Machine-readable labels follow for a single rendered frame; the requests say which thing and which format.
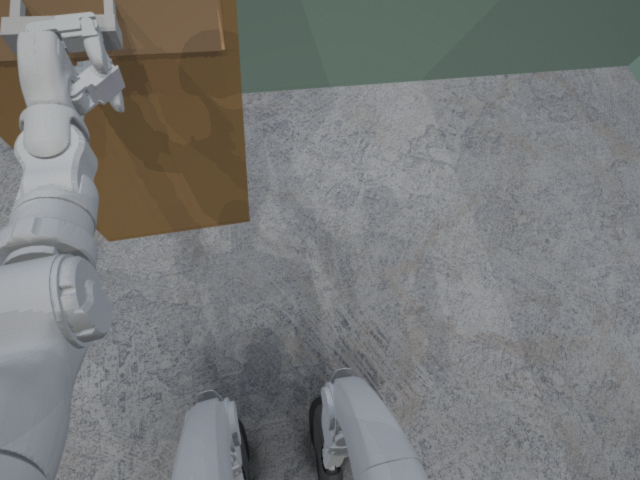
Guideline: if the robot left upper arm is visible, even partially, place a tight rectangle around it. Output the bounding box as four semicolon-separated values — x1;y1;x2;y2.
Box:
0;254;112;480

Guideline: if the robot left hand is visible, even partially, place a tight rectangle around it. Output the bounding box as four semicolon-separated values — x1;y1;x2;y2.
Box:
17;12;125;121

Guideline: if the drawer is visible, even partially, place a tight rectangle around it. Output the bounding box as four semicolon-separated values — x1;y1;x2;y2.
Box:
0;0;222;61

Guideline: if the robot left forearm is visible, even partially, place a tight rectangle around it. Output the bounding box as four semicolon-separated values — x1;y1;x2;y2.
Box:
0;103;99;270

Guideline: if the cabinet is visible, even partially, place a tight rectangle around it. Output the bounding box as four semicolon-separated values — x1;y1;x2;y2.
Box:
0;0;250;242

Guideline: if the handle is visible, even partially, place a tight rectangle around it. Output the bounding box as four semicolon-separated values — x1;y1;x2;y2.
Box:
0;0;123;54

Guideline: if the left robot thigh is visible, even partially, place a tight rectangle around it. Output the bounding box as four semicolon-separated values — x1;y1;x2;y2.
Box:
171;397;241;480

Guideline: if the robot right shin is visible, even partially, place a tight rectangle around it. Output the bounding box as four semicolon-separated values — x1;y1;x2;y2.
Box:
321;368;366;469

